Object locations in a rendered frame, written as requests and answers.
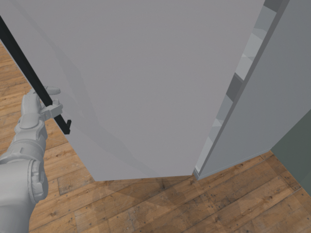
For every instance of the fridge door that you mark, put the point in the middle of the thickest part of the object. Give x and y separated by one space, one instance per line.
142 81

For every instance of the robot left upper arm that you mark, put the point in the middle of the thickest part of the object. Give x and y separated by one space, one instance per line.
22 185

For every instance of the robot left forearm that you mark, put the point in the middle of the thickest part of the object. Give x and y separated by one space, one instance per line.
29 141

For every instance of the left robot hand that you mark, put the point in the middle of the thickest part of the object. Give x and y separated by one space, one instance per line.
31 104

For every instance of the handle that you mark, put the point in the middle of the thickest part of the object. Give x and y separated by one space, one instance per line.
17 54

